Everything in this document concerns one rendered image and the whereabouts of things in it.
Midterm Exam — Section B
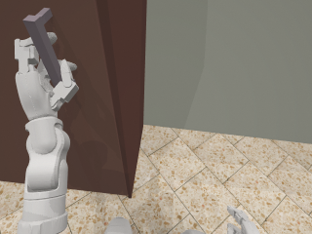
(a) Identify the robot right hand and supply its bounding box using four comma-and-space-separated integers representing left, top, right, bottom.
225, 205, 260, 234

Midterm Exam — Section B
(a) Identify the handle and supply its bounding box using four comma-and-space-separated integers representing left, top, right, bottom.
22, 8, 76, 87

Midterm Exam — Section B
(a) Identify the robot left forearm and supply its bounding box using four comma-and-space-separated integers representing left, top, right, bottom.
17, 116, 70, 234

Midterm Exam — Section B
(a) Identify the robot left thigh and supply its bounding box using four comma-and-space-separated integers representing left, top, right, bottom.
104, 217, 133, 234

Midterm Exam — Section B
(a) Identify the robot left hand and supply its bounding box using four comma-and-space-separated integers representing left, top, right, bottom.
15, 32, 79, 121

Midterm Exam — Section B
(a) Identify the wardrobe door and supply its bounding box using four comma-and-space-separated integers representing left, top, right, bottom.
0, 0, 128, 196

